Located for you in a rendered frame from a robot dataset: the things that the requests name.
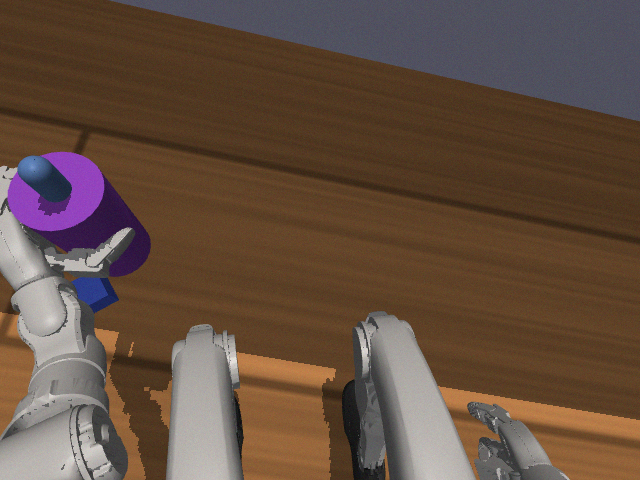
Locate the left robot arm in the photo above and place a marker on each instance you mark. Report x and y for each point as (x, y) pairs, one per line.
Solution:
(61, 430)

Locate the right robot hand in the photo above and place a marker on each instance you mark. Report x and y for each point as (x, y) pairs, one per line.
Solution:
(517, 451)

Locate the left robot hand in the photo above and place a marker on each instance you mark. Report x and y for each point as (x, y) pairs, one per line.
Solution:
(26, 256)

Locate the right robot arm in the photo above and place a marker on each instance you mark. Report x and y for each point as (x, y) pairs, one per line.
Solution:
(543, 472)

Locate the right robot foot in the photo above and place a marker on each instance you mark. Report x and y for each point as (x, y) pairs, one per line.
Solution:
(352, 429)

